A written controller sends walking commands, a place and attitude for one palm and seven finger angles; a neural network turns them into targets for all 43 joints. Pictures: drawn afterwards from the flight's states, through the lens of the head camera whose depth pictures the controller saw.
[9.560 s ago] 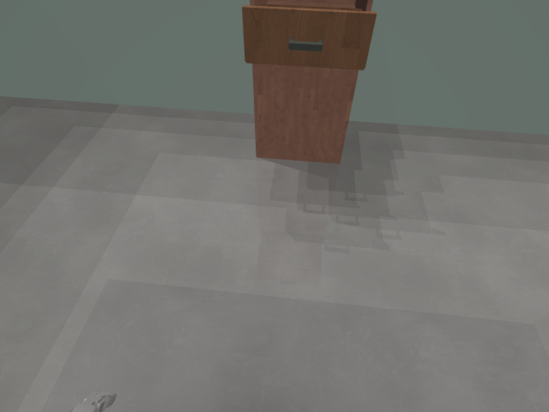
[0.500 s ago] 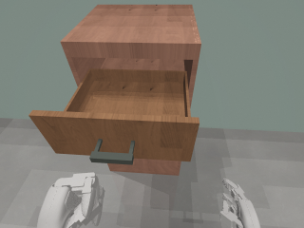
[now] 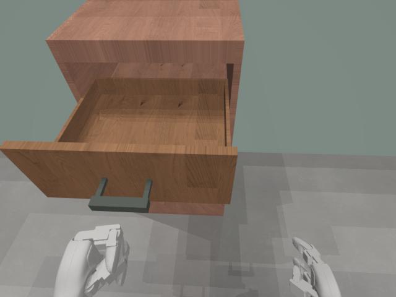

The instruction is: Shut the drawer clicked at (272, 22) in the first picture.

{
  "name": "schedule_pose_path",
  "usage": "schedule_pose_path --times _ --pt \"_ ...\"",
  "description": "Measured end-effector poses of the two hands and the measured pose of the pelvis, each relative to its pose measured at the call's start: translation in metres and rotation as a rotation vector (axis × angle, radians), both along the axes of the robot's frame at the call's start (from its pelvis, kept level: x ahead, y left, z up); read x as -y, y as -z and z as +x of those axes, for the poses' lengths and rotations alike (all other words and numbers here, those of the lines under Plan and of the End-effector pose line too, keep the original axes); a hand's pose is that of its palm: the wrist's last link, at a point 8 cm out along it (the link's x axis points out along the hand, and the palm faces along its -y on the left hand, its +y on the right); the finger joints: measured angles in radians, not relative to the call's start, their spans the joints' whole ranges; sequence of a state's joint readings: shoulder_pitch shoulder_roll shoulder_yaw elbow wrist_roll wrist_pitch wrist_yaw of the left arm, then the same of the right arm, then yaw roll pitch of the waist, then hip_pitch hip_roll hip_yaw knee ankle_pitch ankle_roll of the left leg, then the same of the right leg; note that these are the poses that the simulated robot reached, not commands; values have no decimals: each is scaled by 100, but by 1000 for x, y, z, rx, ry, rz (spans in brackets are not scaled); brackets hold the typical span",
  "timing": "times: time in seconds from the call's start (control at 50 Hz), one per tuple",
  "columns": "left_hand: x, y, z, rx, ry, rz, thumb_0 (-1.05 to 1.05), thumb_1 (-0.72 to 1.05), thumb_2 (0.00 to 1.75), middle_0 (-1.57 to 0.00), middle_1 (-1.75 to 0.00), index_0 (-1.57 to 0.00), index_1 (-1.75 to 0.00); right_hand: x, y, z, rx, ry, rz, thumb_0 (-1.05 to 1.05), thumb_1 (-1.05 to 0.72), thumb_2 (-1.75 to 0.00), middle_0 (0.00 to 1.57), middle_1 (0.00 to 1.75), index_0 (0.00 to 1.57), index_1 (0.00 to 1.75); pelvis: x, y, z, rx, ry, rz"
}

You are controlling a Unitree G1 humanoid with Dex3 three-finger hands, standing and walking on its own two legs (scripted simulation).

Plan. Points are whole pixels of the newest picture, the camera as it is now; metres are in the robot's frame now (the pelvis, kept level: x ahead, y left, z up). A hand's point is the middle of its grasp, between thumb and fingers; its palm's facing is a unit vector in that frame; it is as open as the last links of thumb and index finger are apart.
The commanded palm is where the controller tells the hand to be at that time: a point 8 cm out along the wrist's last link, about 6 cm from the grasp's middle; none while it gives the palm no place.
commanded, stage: bring the fist close to the handle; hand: left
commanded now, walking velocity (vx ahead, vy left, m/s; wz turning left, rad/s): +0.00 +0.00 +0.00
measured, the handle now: (123, 194) +0.30 +0.17 +0.06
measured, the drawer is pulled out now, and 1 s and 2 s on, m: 0.30 0.30 0.23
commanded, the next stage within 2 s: push the drawer shut in 0.88 s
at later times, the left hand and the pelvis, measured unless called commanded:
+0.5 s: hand (135, 245) +0.21 +0.12 +0.06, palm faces -0.02 -1.00 +0.00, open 3.3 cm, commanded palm +0.18 +0.18 +0.06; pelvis -0.01 +0.02 -0.02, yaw +0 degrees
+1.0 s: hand (130, 246) +0.21 +0.13 +0.05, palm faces +0.00 -1.00 -0.02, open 3.3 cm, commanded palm +0.18 +0.18 +0.06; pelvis +0.00 +0.03 -0.02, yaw -1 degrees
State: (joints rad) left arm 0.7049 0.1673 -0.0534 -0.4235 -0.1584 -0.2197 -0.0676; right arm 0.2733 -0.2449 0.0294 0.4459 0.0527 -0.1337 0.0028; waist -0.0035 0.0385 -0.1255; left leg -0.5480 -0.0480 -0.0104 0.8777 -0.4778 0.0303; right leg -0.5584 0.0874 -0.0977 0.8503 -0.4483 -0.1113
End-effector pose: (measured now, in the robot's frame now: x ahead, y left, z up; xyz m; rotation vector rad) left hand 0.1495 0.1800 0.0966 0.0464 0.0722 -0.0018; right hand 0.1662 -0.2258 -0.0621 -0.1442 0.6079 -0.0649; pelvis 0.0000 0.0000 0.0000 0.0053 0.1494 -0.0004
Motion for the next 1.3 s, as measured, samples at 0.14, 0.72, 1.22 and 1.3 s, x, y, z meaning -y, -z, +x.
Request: schedule_pose_path --times 0.14,0.72,1.22,1.3 --pt "1 1 8 72 -12 -18 2 90 90 -140 -160 -140 -160 6 7 -3 -17 -4 -18 1 -90 -90 19 30 20 30 -1 4 -2 -23 -6 -4" --pt "1 37 39 75 -1 -34 2 90 90 -140 -160 -140 -160 -31 30 -11 -89 -18 0 1 -90 -90 20 30 20 30 -27 22 -4 -83 14 -16" --pt "1 52 51 49 64 -37 2 90 90 -140 -160 -141 -160 -33 29 -8 -105 -32 -39 1 -90 -90 20 30 20 30 -32 26 -9 -90 2 -28" --pt "-4 52 64 52 55 -14 2 90 90 -140 -160 -141 -160 -33 30 -13 -123 -18 -38 1 -90 -90 20 30 20 30 -31 24 -10 -87 6 -27"
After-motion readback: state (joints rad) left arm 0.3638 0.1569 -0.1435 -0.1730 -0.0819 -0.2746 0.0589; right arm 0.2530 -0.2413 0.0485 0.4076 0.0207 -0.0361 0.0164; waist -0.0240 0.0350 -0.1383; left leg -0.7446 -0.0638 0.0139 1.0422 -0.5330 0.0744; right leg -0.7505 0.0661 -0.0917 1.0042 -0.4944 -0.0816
